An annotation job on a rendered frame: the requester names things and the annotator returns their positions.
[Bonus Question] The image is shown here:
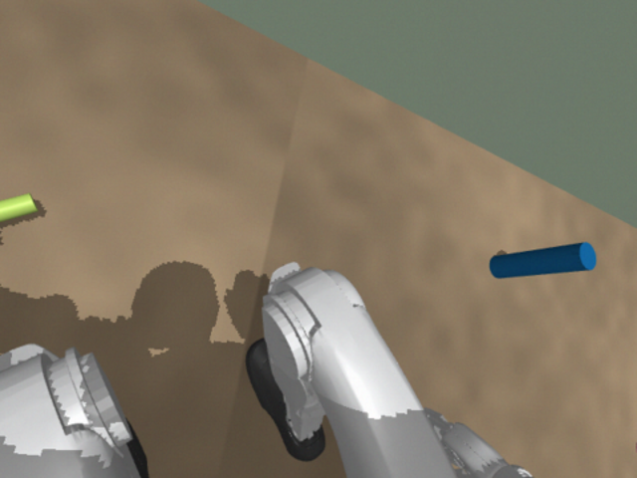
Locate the right robot foot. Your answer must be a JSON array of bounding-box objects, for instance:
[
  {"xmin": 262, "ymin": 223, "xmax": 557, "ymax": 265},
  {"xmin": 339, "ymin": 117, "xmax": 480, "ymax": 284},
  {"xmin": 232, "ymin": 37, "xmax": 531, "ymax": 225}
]
[{"xmin": 246, "ymin": 338, "xmax": 325, "ymax": 461}]

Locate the left robot foot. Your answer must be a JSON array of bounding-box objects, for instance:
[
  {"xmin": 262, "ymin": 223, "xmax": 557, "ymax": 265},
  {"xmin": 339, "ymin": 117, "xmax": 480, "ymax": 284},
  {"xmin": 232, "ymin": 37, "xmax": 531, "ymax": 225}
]
[{"xmin": 126, "ymin": 419, "xmax": 149, "ymax": 478}]

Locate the right robot hand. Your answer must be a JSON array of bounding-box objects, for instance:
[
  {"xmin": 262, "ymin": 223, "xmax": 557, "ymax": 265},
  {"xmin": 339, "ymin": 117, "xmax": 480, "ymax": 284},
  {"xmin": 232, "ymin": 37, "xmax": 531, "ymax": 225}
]
[{"xmin": 424, "ymin": 407, "xmax": 510, "ymax": 478}]

